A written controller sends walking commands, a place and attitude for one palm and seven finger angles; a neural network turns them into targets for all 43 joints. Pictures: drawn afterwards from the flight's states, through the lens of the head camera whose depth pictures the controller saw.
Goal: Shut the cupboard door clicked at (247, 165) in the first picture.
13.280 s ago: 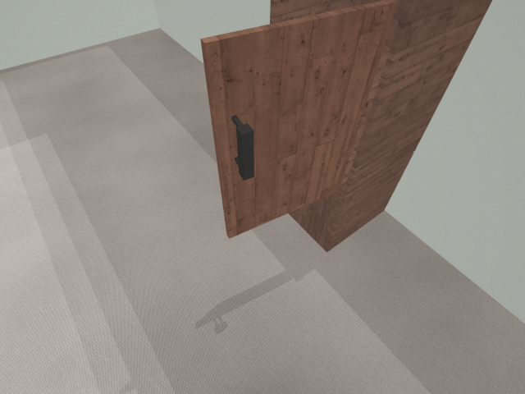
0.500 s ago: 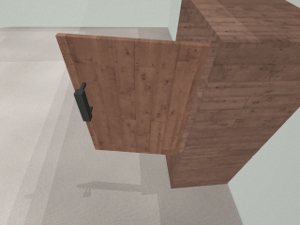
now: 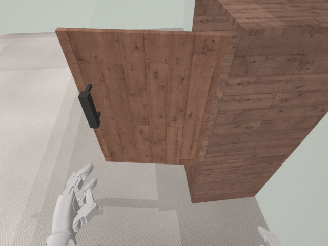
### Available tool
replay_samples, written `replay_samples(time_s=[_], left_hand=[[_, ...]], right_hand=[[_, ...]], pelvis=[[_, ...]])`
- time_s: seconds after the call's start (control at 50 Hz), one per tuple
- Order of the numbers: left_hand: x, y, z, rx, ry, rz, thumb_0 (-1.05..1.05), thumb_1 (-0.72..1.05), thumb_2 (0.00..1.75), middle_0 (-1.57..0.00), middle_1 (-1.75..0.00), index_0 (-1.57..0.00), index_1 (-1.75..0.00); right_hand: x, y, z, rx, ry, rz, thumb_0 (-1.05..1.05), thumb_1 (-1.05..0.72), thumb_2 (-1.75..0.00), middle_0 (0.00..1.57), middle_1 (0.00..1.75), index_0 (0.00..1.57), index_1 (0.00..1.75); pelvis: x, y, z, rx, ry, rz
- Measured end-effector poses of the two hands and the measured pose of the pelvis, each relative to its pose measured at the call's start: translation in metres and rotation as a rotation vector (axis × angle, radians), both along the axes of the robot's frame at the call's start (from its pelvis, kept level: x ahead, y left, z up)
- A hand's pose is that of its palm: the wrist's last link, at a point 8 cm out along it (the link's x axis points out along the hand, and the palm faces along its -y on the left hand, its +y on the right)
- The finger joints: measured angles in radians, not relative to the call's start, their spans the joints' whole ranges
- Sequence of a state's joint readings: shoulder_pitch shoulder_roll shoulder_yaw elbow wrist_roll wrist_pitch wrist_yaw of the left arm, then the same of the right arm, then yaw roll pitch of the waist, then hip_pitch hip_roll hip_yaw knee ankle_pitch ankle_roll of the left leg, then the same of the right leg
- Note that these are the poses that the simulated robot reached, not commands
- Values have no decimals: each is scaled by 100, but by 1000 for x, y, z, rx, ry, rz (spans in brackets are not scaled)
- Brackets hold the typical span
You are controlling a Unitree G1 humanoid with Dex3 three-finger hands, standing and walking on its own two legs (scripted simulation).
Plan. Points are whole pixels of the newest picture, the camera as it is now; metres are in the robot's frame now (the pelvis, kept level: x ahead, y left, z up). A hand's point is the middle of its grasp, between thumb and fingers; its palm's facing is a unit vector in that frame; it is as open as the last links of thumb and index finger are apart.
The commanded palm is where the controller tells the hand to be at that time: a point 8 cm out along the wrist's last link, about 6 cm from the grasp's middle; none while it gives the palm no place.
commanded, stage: raise the hand and make a fist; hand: left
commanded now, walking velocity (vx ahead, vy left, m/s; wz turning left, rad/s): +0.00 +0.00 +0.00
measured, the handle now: (92, 106) +0.51 +0.23 +0.05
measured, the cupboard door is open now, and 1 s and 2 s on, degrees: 81 81 81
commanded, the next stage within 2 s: bring the fist close to the handle in 1.68 s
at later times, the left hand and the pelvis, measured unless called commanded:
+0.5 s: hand (106, 221) +0.19 +0.13 +0.00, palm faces -0.08 -1.00 -0.03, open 4.6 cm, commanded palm +0.15 +0.20 +0.01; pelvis -0.01 -0.04 -0.06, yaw +1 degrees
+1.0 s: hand (95, 202) +0.22 +0.16 +0.03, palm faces -0.02 -1.00 -0.04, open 3.1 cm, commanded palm +0.19 +0.21 +0.04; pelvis +0.01 -0.02 -0.03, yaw +0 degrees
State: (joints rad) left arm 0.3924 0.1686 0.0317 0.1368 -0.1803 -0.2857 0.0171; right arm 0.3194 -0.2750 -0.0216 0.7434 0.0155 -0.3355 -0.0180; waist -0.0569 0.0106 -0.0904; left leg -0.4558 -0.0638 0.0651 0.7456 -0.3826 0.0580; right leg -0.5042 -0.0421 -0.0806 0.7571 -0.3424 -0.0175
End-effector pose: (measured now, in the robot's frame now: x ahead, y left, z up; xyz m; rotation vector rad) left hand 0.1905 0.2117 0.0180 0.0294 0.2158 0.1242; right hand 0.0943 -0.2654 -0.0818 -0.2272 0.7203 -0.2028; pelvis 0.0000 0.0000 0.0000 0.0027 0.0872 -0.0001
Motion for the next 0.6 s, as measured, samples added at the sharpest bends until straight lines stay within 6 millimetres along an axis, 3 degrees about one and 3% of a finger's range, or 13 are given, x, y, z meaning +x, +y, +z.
replay_samples(time_s=[0.06,0.12,0.2,0.28,0.36,0.42,0.5,0.6], left_hand=[[7,-20,0,-79,-239,-126,2,94,90,-31,-42,-30,-42],[-9,-30,-23,-80,-262,-209,2,92,90,-36,-48,-36,-48],[-44,-18,-54,-65,-98,-140,2,91,90,-44,-55,-43,-55],[-66,-2,-42,-2,-109,-29,2,91,90,-51,-63,-50,-63],[-55,-9,-18,29,-238,-74,2,91,90,-58,-71,-57,-71],[-35,-19,-15,16,-233,-163,2,91,90,-63,-77,-63,-77],[-16,-22,-18,-10,-126,-201,2,90,90,-71,-85,-70,-85],[-11,-11,-5,3,-115,-136,2,90,90,-80,-95,-79,-95]], right_hand=[[38,-10,10,-37,-122,52,2,-91,-90,20,30,20,30],[75,-14,15,-62,-211,102,1,-91,-90,20,30,20,30],[114,-5,10,-55,-272,160,1,-91,-90,20,30,20,30],[132,14,-5,-14,-276,224,1,-91,-90,20,30,20,30],[129,31,-27,41,-229,265,1,-90,-90,20,30,20,30],[114,35,-43,86,-165,235,1,-90,-90,20,30,20,30],[86,27,-51,116,-74,147,1,-90,-90,20,30,20,30],[55,5,-47,83,-2,60,1,-90,-90,21,30,20,30]], pelvis=[[-6,-8,-21,4,60,-18],[-9,-15,-42,4,100,-23],[-9,-23,-60,-5,130,-11],[-9,-30,-67,-27,147,14],[-12,-35,-71,-47,161,33],[-13,-39,-70,-45,168,31],[-9,-41,-62,-34,162,20],[-1,-40,-49,-22,152,11]])
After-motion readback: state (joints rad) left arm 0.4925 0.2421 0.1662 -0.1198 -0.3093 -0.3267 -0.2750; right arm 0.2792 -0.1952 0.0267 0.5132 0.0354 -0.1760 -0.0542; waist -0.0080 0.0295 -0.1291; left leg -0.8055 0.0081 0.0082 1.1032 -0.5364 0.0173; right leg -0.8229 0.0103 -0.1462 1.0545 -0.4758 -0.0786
